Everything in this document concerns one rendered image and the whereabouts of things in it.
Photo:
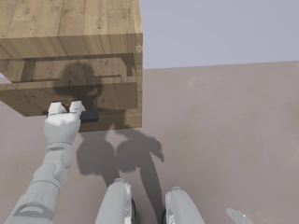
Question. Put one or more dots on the robot right hand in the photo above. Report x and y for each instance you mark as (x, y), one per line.
(237, 216)

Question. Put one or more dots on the cabinet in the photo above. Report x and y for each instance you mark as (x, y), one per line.
(57, 28)

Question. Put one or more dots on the robot left forearm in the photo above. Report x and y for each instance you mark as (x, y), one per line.
(41, 196)

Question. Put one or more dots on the drawer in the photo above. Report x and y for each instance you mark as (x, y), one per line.
(108, 78)

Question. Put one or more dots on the robot left hand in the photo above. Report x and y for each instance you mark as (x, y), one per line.
(62, 127)

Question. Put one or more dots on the left robot thigh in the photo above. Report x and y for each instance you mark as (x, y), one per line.
(112, 209)

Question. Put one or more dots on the left robot shin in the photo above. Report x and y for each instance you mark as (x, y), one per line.
(128, 211)

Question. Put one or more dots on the handle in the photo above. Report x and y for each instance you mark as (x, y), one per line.
(89, 115)

